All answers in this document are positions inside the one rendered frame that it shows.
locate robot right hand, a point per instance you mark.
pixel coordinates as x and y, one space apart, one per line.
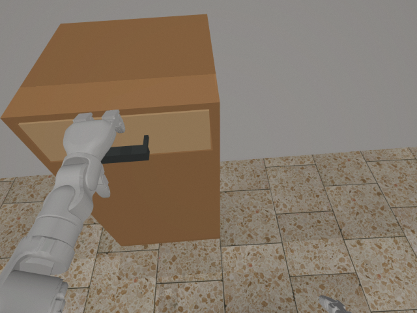
331 305

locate handle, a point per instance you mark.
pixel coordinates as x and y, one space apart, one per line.
128 153

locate cabinet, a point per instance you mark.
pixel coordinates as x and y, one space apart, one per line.
136 66

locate drawer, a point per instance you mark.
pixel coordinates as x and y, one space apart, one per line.
168 132

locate robot left hand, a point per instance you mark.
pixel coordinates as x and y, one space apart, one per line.
94 137

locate robot left upper arm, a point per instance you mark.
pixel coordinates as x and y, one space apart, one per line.
25 292

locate left robot forearm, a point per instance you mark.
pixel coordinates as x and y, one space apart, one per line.
48 248

